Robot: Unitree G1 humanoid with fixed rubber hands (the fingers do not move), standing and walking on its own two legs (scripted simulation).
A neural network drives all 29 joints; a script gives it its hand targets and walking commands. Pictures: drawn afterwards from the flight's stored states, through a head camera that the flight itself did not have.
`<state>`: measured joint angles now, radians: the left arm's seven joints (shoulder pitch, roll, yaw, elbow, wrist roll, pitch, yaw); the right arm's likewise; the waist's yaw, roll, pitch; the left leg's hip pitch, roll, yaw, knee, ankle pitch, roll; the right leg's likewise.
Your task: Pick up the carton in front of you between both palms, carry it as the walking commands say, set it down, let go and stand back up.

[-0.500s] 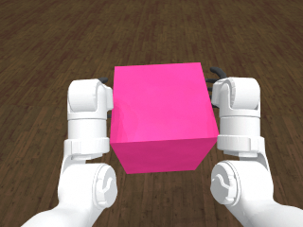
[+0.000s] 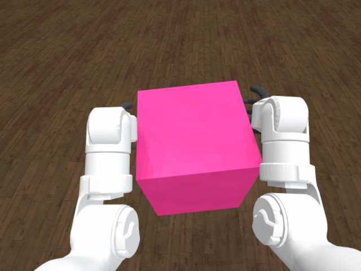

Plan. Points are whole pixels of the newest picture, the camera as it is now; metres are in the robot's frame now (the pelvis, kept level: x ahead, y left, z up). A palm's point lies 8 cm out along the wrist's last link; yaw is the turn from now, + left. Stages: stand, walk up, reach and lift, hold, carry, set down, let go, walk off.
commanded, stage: carry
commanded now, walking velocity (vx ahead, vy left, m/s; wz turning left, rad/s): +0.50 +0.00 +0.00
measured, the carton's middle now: (193, 155) +0.39 +0.01 +0.06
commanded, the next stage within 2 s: none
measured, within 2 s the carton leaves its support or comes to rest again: neither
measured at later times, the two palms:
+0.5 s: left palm (142, 46) +0.68 +0.15 +0.18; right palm (244, 42) +0.66 -0.13 +0.21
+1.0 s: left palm out of the picture +0.95 +0.18 +0.25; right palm out of the picture +0.99 -0.10 +0.25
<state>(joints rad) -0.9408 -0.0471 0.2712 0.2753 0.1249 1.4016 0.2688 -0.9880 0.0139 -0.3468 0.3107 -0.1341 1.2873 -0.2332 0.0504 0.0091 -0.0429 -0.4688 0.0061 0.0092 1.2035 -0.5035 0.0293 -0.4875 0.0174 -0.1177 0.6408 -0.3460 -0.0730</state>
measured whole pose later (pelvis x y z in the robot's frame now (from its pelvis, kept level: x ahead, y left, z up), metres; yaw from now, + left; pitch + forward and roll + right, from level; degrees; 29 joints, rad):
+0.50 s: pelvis +0.28 +0.04 +0.04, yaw -1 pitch +5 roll +0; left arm -0.95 -0.01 0.31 0.26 0.13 1.40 0.21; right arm -0.96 0.08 -0.34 0.23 -0.07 1.30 -0.36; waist -0.09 -0.01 0.00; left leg -0.36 0.00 0.12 0.53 -0.36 0.06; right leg -0.70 -0.02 -0.02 1.18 -0.43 -0.04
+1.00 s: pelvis +0.58 +0.02 +0.07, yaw +1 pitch +5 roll +1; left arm -1.01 -0.05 0.31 0.25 0.08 1.42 0.35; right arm -0.99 0.02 -0.36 0.23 -0.16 1.31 -0.20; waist 0.08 0.00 -0.03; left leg -0.71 0.04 0.07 0.83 -0.36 0.03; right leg -0.24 -0.01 -0.11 0.50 -0.46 -0.04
